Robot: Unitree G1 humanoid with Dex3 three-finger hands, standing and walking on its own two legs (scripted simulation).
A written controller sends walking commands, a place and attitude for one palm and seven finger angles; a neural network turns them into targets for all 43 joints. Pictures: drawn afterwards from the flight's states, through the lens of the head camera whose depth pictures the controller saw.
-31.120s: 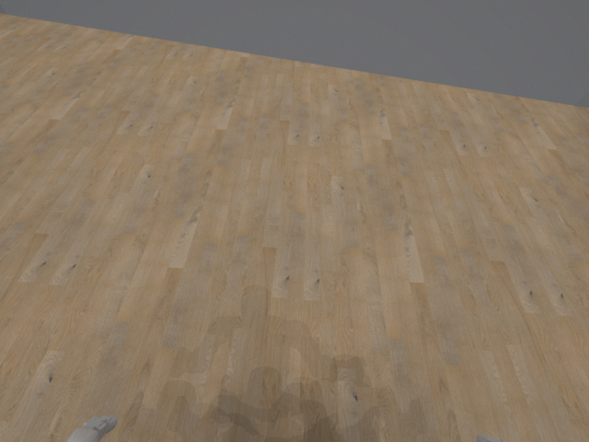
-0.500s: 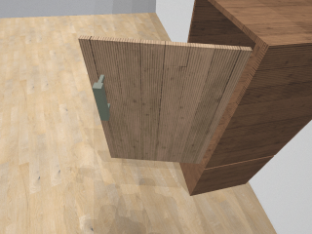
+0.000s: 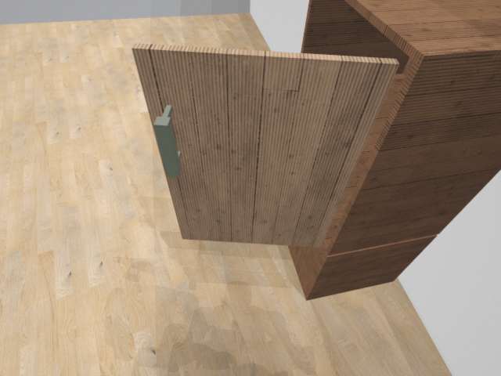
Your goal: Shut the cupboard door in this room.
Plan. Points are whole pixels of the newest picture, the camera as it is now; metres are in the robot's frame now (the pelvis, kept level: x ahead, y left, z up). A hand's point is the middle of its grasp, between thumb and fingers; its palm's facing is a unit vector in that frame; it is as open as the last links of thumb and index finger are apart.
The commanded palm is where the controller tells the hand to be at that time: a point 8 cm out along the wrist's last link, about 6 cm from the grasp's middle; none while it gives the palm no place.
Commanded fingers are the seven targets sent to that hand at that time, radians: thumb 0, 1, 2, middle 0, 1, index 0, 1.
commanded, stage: come to a stop and stand still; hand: left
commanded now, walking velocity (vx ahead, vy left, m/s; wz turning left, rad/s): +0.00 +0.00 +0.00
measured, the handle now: (171, 141) +0.51 +0.18 +0.07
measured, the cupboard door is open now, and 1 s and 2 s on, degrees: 75 75 75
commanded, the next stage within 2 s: look again from close up in 1.82 s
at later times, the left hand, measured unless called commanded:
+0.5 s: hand out of the picture -0.12 +0.17 -0.18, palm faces +0.07 -0.98 -0.21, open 7.4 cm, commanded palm none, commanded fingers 0.00 0.90 0.90 -0.20 -0.30 -0.20 -0.30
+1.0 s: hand out of the picture -0.20 +0.16 -0.18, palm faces +0.08 -0.99 -0.15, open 7.4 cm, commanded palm none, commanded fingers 0.00 0.90 0.90 -0.20 -0.30 -0.20 -0.30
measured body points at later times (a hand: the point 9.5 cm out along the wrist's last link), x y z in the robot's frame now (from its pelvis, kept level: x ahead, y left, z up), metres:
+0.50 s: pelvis -0.10 -0.01 -0.01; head -0.12 +0.00 +0.44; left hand -0.13 +0.23 -0.16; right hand -0.10 -0.25 -0.16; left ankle -0.02 +0.09 -0.73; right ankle +0.02 -0.14 -0.73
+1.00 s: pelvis -0.20 -0.01 +0.00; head -0.20 +0.02 +0.45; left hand -0.21 +0.21 -0.16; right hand -0.18 -0.24 -0.14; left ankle -0.18 +0.09 -0.73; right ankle -0.17 -0.11 -0.73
